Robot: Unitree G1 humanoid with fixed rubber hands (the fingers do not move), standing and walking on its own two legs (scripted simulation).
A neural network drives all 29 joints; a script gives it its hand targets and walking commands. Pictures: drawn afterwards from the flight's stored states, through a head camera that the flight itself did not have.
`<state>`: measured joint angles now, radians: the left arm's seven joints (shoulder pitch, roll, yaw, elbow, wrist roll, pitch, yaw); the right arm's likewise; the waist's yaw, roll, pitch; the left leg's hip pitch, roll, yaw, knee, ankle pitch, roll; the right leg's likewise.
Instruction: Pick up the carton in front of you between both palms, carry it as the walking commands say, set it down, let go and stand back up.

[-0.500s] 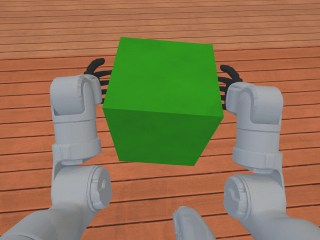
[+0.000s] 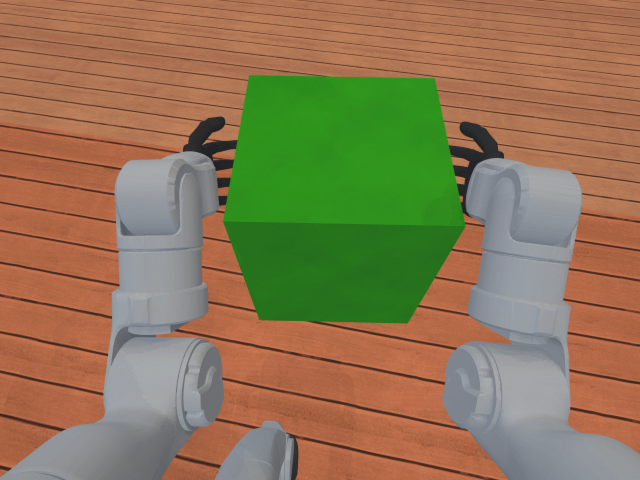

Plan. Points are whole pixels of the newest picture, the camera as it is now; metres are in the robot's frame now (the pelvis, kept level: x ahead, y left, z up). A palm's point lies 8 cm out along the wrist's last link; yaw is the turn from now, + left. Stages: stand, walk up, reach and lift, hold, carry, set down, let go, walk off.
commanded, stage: carry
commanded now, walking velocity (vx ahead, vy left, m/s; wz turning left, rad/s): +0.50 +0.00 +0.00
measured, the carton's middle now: (337, 213) +0.41 +0.04 +0.09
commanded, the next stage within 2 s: none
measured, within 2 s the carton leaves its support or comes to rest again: neither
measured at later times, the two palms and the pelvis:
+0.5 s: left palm (299, 7) +0.70 +0.13 +0.21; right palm (504, 19) +0.71 -0.17 +0.21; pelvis +0.32 -0.02 +0.05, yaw -1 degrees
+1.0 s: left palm out of the picture +1.04 +0.11 +0.27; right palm out of the picture +0.99 -0.19 +0.27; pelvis +0.64 +0.01 +0.11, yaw -2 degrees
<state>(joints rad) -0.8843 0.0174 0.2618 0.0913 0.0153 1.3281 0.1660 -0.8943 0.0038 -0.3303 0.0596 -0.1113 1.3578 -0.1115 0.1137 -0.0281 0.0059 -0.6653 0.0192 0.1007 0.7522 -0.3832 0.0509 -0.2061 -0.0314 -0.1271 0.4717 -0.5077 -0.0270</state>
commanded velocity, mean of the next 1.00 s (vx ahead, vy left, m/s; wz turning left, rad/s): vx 0.50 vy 0.00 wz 0.00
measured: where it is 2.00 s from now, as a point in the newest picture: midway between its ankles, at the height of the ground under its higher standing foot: (363, 159)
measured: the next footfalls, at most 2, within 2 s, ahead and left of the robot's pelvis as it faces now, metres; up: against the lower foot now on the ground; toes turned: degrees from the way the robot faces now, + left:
left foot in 0.02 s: +0.20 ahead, +0.11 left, +0.03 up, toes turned +6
right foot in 0.40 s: +0.45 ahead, -0.11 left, +0.08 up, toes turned -8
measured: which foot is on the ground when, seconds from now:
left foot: up 0.00-0.00, down 0.02-0.42, up 0.44-0.76, down 0.78-1.00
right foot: down 0.00-0.04, up 0.06-0.38, down 0.40-0.80, up 0.82-1.00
